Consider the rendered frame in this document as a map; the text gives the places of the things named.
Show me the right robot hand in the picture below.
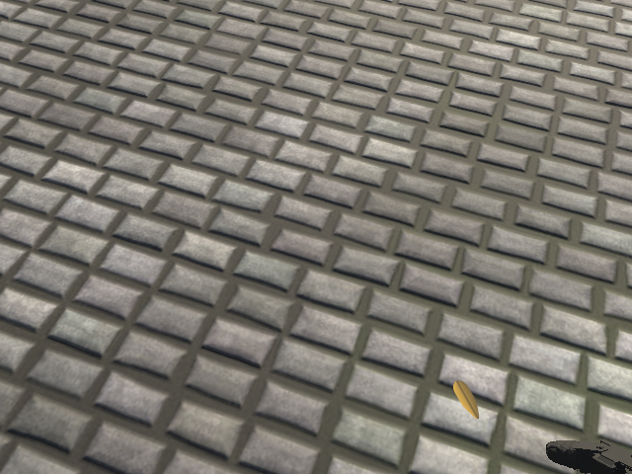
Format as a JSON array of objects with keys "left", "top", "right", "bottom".
[{"left": 546, "top": 439, "right": 632, "bottom": 474}]

